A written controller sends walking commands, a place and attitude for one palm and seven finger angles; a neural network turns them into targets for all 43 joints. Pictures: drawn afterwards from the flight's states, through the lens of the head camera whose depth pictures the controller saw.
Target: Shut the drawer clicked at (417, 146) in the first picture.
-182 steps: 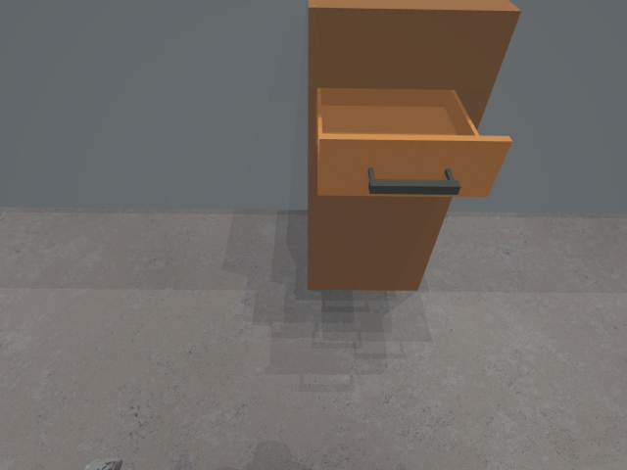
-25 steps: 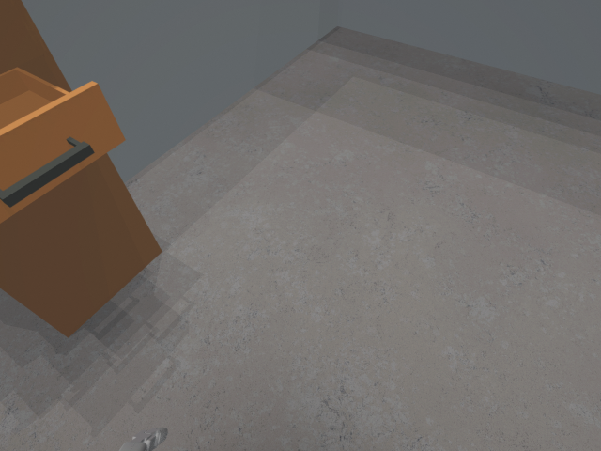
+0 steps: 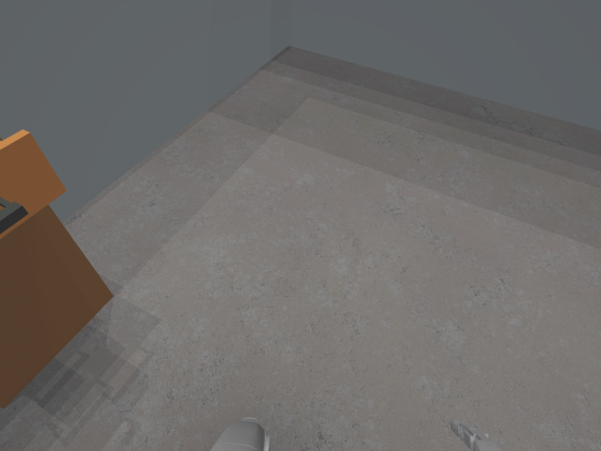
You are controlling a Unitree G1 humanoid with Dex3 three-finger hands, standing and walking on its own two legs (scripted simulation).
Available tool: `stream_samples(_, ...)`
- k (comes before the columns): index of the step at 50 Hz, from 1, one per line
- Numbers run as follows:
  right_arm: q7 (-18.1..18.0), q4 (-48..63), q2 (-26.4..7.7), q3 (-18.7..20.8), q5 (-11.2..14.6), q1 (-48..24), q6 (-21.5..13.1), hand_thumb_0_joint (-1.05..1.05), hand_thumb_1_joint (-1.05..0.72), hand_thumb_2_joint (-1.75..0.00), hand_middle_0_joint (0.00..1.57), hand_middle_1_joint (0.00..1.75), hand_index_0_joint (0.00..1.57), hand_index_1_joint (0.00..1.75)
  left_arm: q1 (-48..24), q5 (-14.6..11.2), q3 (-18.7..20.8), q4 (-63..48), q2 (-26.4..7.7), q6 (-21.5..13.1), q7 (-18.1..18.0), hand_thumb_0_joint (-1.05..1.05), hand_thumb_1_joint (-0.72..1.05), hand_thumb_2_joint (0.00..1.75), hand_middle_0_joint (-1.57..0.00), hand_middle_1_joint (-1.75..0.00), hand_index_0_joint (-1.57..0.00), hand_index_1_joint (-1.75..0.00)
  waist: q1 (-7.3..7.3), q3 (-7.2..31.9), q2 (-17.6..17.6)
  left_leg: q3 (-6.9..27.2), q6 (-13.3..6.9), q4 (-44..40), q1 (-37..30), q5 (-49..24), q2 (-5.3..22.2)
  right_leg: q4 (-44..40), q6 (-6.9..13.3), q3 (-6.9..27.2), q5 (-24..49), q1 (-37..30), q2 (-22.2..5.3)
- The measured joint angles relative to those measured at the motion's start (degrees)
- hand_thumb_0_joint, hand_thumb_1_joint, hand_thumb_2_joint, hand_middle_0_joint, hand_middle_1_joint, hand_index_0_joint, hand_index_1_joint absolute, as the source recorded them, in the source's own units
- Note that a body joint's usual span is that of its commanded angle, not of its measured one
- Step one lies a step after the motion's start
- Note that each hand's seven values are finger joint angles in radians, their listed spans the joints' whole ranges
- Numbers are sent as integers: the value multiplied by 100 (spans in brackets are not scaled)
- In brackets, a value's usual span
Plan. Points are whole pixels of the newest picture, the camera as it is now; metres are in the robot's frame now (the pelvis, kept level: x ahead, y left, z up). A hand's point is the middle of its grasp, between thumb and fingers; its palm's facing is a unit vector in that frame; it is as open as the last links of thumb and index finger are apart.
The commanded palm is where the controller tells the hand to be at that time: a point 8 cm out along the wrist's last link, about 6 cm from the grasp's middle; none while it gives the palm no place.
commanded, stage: walk to a spot facing it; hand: left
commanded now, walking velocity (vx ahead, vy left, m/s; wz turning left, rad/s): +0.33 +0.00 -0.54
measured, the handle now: out of the picture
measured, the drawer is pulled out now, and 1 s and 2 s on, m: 0.21 0.21 0.21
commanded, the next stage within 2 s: none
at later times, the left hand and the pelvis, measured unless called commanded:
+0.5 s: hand (193, 329) +0.32 +0.24 -0.17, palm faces -0.26 -0.95 -0.18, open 7.4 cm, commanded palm none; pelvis +0.16 +0.08 +0.00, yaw -19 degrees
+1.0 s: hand (269, 282) +0.44 +0.13 -0.16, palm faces -0.51 -0.82 -0.26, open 7.3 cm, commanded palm none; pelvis +0.26 +0.00 -0.01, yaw -35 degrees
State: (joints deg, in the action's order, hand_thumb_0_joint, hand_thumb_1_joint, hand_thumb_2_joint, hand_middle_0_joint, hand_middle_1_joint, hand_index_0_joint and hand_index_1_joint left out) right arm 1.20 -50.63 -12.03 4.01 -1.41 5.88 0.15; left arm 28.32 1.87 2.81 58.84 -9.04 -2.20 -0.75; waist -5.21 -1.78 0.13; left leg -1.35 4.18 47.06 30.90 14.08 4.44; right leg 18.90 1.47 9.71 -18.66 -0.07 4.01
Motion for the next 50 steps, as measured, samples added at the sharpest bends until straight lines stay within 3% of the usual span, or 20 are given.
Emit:
stream_samples(2,-9,90,90,-59,28,-110,-95,1,-91,-89,19,29,20,30,105,3,27,70,-36,26,-12,1,91,90,-20,-30,-20,-29,-58,-28,-109,-50,-93,-687,-345,83,-136,228,-105,162,-262,-29,-68)
stream_samples(4,-52,207,166,-156,25,-177,-271,1,-91,-89,19,29,20,30,191,-39,91,137,-68,57,6,1,91,90,-20,-30,-20,-29,-36,-56,-183,-122,-262,-1292,-750,-211,-196,1112,-117,264,-702,236,-39)
stream_samples(6,-101,236,290,-248,7,-202,-387,1,-91,-89,20,29,20,30,16,-78,164,231,-152,160,44,1,91,90,-20,-30,-20,-29,-19,-186,-318,-372,-568,-942,-825,-64,-191,2990,-66,22,-939,958,-50)
stream_samples(8,-131,190,423,-312,0,-48,-401,1,-91,-89,20,29,20,30,-183,-51,236,232,-276,223,87,1,91,90,-20,-30,-20,-29,28,-198,-412,-589,-713,-1050,-1134,119,-168,4382,-45,-361,-631,1658,-154)
stream_samples(12,-221,-126,576,-321,26,479,-435,0,-91,-89,20,30,20,30,-665,8,363,-31,-496,292,178,1,91,90,-20,-30,-20,-29,110,-114,-436,-890,-740,-1767,-1795,39,-160,5264,-119,-897,298,2711,-463)
stream_samples(17,-363,-390,350,-77,91,1050,-517,-2,-95,-89,20,30,20,30,-1135,31,459,-359,-559,369,185,1,92,90,-19,-29,-19,-29,293,32,-370,-1324,-823,-2346,-2362,78,-246,5354,-223,-875,1057,3568,-643)
stream_samples(23,-399,-763,275,-120,70,1734,-483,-1,-93,-89,19,29,20,30,-1619,39,455,-499,-510,476,197,0,92,90,-19,-29,-19,-29,509,62,-326,-1726,-837,-2596,-2813,333,-340,5234,-282,-906,1388,3968,-716)
stream_samples(32,-376,-1133,640,-307,-20,2314,-299,0,-91,-89,19,29,20,30,-2250,-2,222,-583,-135,558,232,1,92,90,-19,-29,-19,-29,850,-332,-197,-2181,-693,-2460,-3206,872,-202,3482,-149,-1658,841,3430,-599)
stream_samples(37,-302,-1156,741,-270,-6,2365,-165,1,-91,-89,20,30,20,30,-2424,0,92,-692,69,414,236,1,91,90,-19,-29,-19,-29,915,-516,-101,-2468,-492,-1500,-3073,1424,122,2272,88,-2037,433,2679,-298)
stream_samples(38,-276,-1138,754,-259,21,2400,-132,1,-91,-89,20,30,20,30,-2394,5,61,-715,78,331,240,1,91,90,-20,-30,-19,-29,900,-500,-118,-2459,-432,-909,-2891,1493,244,1876,174,-2065,673,2381,-279)
stream_samples(39,-247,-1106,753,-251,64,2387,-78,1,-91,-89,20,30,20,30,-2351,-4,41,-737,78,228,221,1,91,90,-20,-30,-20,-29,836,-472,-132,-2274,-331,-36,-2551,1461,357,1795,411,-2027,576,2301,-228)
stream_samples(41,-255,-1027,696,-214,108,2077,54,1,-91,-89,20,30,20,30,-2284,-90,18,-729,71,142,131,1,91,90,-20,-30,-20,-29,790,-561,-93,-1396,-151,1772,-1744,1700,353,2024,665,-1940,269,2286,-104)
stream_samples(43,-263,-852,633,-162,89,1688,130,1,-91,-89,20,30,20,30,-2151,-142,23,-675,26,169,51,0,91,90,-20,-30,-20,-29,788,-583,-85,-739,-52,2672,-1109,1402,311,1884,687,-1846,229,2098,-5)
stream_samples(46,-269,-540,508,-98,28,1093,128,1,-91,-89,20,30,20,30,-1934,-173,134,-583,-91,159,-58,-1,93,90,-20,-30,-20,-29,750,-439,-37,-181,25,2767,-396,849,416,1415,625,-1659,446,1864,130)
stream_samples(50,-272,-187,261,-25,-33,429,64,1,-92,-89,20,29,20,30,-1666,-102,177,-489,-224,113,-31,-1,93,90,-20,-30,-20,-29,617,-238,39,136,100,2307,120,457,488,1011,632,-1335,655,1740,184)
